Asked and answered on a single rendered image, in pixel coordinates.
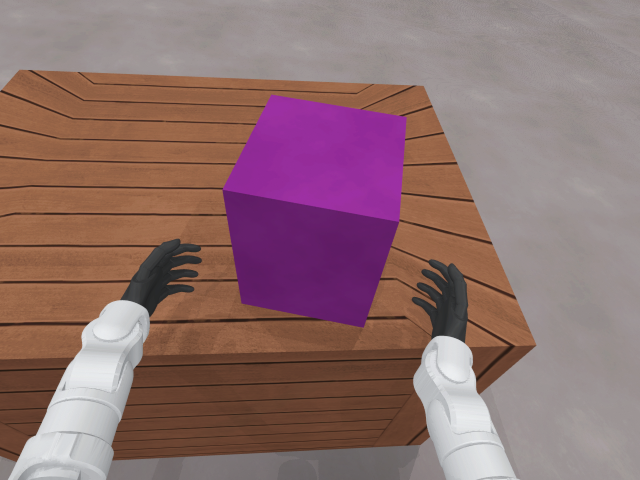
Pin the right robot hand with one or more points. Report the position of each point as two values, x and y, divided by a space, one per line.
451 316

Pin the pedestal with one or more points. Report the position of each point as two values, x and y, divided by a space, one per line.
98 169

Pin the right robot forearm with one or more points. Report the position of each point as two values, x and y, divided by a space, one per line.
458 420

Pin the left robot hand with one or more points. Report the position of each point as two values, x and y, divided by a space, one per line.
148 287

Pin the carton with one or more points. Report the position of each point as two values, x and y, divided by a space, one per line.
313 205

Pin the left robot forearm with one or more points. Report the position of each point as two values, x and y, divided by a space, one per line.
75 437

